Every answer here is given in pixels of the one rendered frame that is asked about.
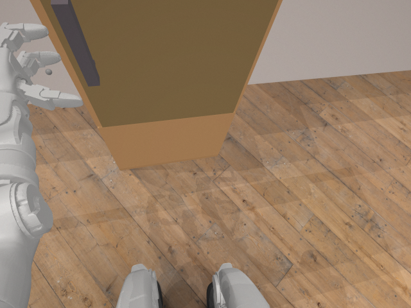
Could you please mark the right robot shin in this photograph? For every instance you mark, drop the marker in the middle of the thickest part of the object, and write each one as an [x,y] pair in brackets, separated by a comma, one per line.
[223,266]

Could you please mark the handle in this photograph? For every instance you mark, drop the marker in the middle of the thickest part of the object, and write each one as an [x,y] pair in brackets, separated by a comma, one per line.
[68,21]

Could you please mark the left robot upper arm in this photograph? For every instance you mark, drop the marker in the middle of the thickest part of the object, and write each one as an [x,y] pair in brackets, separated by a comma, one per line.
[24,218]

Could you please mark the cupboard door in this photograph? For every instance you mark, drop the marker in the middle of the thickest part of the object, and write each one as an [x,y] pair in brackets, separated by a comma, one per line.
[160,60]

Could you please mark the left robot forearm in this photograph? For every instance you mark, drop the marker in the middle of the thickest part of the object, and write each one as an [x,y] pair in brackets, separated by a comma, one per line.
[17,148]

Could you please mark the robot left hand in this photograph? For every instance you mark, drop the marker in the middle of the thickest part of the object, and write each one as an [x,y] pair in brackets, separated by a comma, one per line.
[12,70]

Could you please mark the right robot thigh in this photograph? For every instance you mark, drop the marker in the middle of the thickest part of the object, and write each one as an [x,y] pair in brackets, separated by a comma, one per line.
[234,289]

